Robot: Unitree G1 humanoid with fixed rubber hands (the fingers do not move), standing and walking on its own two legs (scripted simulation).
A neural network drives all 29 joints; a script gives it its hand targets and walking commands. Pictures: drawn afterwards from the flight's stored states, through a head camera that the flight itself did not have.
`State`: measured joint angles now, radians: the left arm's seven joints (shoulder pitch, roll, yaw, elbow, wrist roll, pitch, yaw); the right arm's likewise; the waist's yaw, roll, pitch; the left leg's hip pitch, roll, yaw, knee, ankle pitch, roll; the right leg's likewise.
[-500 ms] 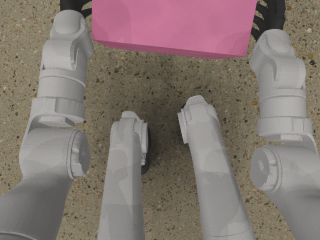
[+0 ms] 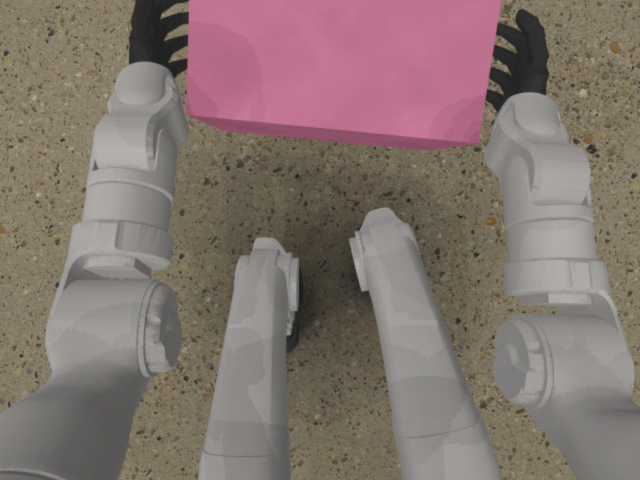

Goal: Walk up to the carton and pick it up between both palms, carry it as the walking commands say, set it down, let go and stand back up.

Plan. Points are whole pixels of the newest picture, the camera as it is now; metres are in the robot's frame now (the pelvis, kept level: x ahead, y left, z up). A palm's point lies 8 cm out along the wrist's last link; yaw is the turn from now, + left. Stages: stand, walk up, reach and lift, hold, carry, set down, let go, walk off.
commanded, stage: reach and lift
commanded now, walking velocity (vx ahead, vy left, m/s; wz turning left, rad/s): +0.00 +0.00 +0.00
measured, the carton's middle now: (335, 74) +0.52 -0.07 -0.16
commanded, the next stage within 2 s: none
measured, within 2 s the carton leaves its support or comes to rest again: neither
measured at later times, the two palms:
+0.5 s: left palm (105, 41) +0.52 +0.12 -0.01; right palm (562, 82) +0.43 -0.24 -0.02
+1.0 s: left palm (18, 11) +0.50 +0.13 +0.07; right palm (631, 62) +0.41 -0.23 +0.06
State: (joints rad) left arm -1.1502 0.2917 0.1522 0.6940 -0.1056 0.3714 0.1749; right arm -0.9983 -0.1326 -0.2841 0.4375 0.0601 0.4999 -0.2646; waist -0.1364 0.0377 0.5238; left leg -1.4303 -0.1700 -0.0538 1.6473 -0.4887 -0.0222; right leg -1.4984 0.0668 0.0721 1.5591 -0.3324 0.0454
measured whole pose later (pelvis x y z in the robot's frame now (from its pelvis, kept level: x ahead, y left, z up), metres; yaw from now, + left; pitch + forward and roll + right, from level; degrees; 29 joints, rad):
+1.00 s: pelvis +0.03 +0.00 +0.13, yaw -1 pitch +5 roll +2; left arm -0.91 0.20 0.21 0.65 -0.03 0.36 0.13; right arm -0.78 -0.03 -0.29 0.37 -0.03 0.52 -0.24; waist -0.13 0.02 0.51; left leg -0.83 -0.15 -0.08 1.12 -0.38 0.01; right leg -0.91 0.06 0.13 1.07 -0.25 0.05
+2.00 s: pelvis +0.18 +0.00 +0.23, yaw +2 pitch +2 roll -1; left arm -0.27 0.08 0.11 0.61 0.09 0.51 0.07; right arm -0.18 0.11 -0.29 0.37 -0.19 0.65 -0.05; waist -0.16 0.03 -0.17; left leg -0.15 -0.07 -0.20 0.39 -0.25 0.03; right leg -0.19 0.04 0.05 0.31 -0.15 0.00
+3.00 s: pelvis +0.16 -0.03 +0.23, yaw +0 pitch -5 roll -1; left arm -0.31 0.02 0.27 0.56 0.20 0.65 0.05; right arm -0.29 0.15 -0.31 0.45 -0.26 0.70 -0.11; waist 0.02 0.02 -0.13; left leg -0.02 -0.03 -0.16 0.35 -0.23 -0.01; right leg -0.09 0.08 0.07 0.30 -0.12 -0.04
